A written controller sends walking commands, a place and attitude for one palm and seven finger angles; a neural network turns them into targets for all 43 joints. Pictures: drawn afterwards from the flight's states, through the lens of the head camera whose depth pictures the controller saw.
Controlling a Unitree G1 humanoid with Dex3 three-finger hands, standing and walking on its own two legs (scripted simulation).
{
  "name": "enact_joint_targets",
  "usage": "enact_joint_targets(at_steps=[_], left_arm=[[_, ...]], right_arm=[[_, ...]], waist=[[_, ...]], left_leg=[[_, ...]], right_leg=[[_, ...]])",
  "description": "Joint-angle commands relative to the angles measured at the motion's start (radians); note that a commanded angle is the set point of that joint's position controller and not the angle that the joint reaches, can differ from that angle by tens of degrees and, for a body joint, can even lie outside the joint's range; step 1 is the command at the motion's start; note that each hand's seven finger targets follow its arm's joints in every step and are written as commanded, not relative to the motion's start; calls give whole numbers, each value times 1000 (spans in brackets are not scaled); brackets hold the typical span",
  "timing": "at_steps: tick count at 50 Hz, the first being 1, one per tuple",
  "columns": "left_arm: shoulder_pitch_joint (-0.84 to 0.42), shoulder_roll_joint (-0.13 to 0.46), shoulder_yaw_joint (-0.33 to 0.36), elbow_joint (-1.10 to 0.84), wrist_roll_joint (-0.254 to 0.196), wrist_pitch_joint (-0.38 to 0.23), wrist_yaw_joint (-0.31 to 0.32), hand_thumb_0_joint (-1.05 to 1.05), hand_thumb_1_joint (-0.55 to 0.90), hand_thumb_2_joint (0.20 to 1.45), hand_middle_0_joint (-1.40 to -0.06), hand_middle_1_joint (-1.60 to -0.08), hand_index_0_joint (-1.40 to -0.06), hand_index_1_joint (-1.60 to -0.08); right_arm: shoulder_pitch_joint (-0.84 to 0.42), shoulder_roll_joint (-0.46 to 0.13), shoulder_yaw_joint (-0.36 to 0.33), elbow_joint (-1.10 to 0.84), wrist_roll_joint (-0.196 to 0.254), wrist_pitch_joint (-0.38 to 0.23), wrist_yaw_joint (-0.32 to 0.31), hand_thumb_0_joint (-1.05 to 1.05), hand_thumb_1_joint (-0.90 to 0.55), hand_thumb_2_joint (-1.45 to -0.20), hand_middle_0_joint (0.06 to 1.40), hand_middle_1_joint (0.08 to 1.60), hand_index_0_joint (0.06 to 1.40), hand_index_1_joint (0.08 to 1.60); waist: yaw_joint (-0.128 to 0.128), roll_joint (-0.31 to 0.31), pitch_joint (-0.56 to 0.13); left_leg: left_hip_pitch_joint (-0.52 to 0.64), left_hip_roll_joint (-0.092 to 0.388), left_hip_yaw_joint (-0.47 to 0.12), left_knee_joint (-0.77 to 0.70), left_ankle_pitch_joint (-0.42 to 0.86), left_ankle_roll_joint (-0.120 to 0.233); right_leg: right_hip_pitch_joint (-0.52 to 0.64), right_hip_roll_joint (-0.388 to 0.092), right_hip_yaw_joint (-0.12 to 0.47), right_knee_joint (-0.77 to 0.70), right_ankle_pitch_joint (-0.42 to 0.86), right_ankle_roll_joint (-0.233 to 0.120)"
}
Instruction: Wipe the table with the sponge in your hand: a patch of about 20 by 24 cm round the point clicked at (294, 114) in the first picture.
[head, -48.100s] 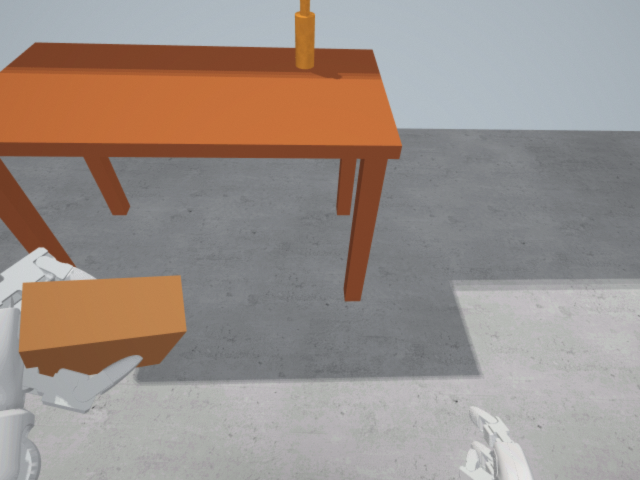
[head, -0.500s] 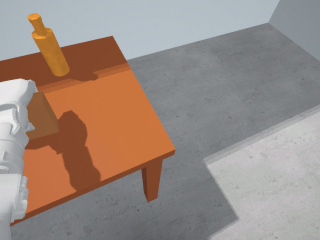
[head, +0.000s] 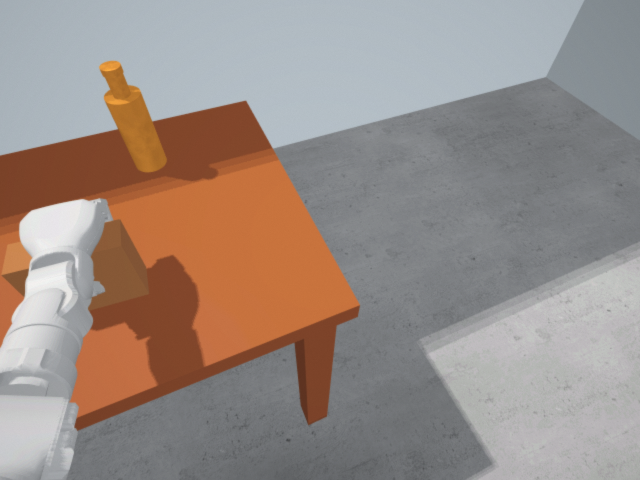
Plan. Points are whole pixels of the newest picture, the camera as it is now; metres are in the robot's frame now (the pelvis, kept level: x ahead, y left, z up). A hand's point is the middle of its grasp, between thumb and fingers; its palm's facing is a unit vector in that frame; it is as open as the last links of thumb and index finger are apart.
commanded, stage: wipe back along the first lane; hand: left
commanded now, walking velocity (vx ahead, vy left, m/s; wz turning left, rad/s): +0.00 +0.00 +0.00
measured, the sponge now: (89, 278) +0.38 +0.35 -0.01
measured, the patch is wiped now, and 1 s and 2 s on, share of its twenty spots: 0.95 0.95 0.95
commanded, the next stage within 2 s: lift the sponge slowly off the table in 1.02 s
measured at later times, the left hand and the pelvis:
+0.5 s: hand (87, 279) +0.35 +0.32 +0.04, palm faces -0.05 -0.01 -1.00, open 9.7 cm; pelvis +0.00 +0.00 +0.00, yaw +1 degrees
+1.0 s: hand (91, 313) +0.31 +0.29 +0.04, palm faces -0.03 -0.02 -1.00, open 9.7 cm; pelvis +0.01 -0.01 +0.01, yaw +0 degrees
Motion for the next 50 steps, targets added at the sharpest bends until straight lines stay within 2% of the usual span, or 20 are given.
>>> enact_joint_targets(at_steps=[1,2,5,9,10,12,18,20,22,23,27,34,35,38,40,41,45,46,47,50], left_arm=[[-153,166,-16,-62,18,28,-23,0,100,1300,-1200,-1600,-1200,-1600],[-153,158,-24,-54,23,33,-23,0,100,1300,-1200,-1600,-1200,-1600],[-140,106,-53,-114,14,42,-33,0,100,1300,-1200,-1600,-1200,-1600],[-42,113,-32,-149,-5,53,-32,0,100,1300,-1200,-1600,-1200,-1600],[-50,127,-18,-166,-9,55,-36,0,100,1300,-1200,-1600,-1200,-1600],[-42,99,-45,-170,-9,69,-35,0,100,1300,-1200,-1600,-1200,-1600],[0,84,-52,-231,-19,97,-45,0,100,1300,-1200,-1600,-1200,-1600],[8,36,-78,-276,-26,97,-53,0,100,1300,-1200,-1600,-1200,-1600],[116,48,-54,-294,-35,98,-49,0,100,1300,-1200,-1600,-1200,-1600],[127,18,-78,-327,-42,101,-52,0,100,1300,-1200,-1600,-1200,-1600],[197,-7,-82,-387,-53,123,-48,0,100,1300,-1200,-1600,-1200,-1600],[257,12,-61,-450,-70,174,-51,0,100,1300,-1200,-1600,-1200,-1600],[250,8,-60,-481,-73,176,-57,0,100,1300,-1200,-1600,-1200,-1600],[271,9,-66,-501,-75,179,-62,0,100,1300,-1200,-1600,-1200,-1600],[312,28,-32,-519,-85,179,-67,0,100,1300,-1200,-1600,-1200,-1600],[323,7,-54,-523,-86,177,-68,0,100,1300,-1200,-1600,-1200,-1600],[387,-16,-54,-587,-90,175,-69,0,100,1300,-1200,-1600,-1200,-1600],[405,-31,-70,-595,-93,176,-65,0,100,1300,-1200,-1600,-1200,-1600],[426,-30,-63,-598,-96,179,-63,0,100,1300,-1200,-1600,-1200,-1600],[497,-18,-33,-653,-107,178,-58,0,100,1300,-1200,-1600,-1200,-1600]], right_arm=[[-11,-166,-46,-102,-3,-21,-8,0,-900,-900,200,300,200,300],[-15,-165,-44,-104,-3,-20,-9,0,-900,-900,200,300,200,300],[-40,-157,-46,-121,-3,-24,-10,0,-900,-900,200,300,200,300],[-53,-155,-44,-134,1,-26,-10,0,-900,-900,200,300,200,300],[-68,-158,-40,-138,1,-26,-14,0,-900,-900,200,300,200,300],[-71,-154,-38,-137,3,-26,-14,0,-900,-900,200,300,200,300],[-102,-149,-33,-150,5,-30,-19,0,-900,-900,200,300,200,300],[-119,-143,-37,-160,5,-34,-17,0,-900,-900,200,300,200,300],[-117,-143,-37,-164,4,-39,-13,0,-900,-900,200,300,200,300],[-127,-141,-34,-172,5,-41,-10,0,-900,-900,200,300,200,300],[-146,-140,-38,-175,6,-46,-4,0,-900,-900,200,300,200,300],[-186,-140,-28,-183,10,-53,-12,0,-900,-900,200,300,200,300],[-205,-141,-26,-190,9,-52,-15,0,-900,-900,200,300,200,300],[-203,-137,-24,-190,9,-58,-18,0,-900,-900,200,300,200,300],[-217,-138,-23,-198,9,-61,-18,0,-900,-900,200,300,200,300],[-213,-133,-22,-196,9,-62,-18,0,-900,-900,200,300,200,300],[-234,-129,-25,-209,9,-69,-12,0,-900,-900,200,300,200,300],[-227,-126,-26,-207,8,-72,-10,0,-900,-900,200,300,200,300],[-233,-127,-27,-208,9,-73,-9,0,-900,-900,200,300,200,300],[-254,-127,-29,-215,7,-79,-7,0,-900,-900,200,300,200,300]], waist=[[6,-18,-190],[5,-28,-169],[18,0,-196],[25,-50,-205],[33,-29,-199],[21,-47,-158],[31,-31,-150],[34,-16,-165],[48,-30,-181],[45,-34,-183],[46,-55,-164],[54,-80,-117],[60,-57,-126],[54,-74,-121],[70,-61,-120],[62,-71,-116],[74,-46,-124],[68,-65,-124],[71,-71,-102],[88,-68,-134]], left_leg=[[184,-11,-27,-71,339,9],[174,-12,-26,-72,325,10],[208,-8,-24,-77,354,8],[197,-14,-19,-75,353,8],[192,-12,-18,-84,358,7],[192,-15,-20,-88,329,8],[209,-18,-23,-102,326,6],[232,-14,-24,-101,364,5],[241,-15,-24,-91,405,3],[243,-16,-21,-91,415,4],[252,-11,-23,-91,439,3],[234,-21,-18,-115,377,7],[241,-20,-18,-121,385,7],[247,-26,-10,-119,377,10],[242,-24,-11,-127,384,9],[247,-26,-7,-125,384,11],[262,-21,-10,-127,416,8],[269,-21,-10,-126,412,9],[263,-21,-7,-126,403,9],[264,-21,-6,-127,438,7]], right_leg=[[79,23,-10,-44,320,-58],[70,23,-12,-45,308,-59],[80,20,-9,-50,325,-64],[126,22,-7,-52,351,-58],[135,18,-4,-53,362,-62],[117,19,-11,-58,334,-57],[133,18,-15,-67,323,-60],[139,16,-10,-66,346,-62],[165,19,-14,-56,383,-61],[174,18,-13,-59,407,-58],[179,17,-16,-56,424,-54],[216,12,-13,-73,418,-52],[223,9,-6,-76,423,-55],[237,9,-6,-79,443,-50],[256,6,1,-82,456,-53],[259,6,-2,-78,463,-49],[263,6,4,-81,481,-52],[262,7,-4,-78,473,-48],[258,7,-2,-84,477,-48],[295,3,11,-78,537,-48]])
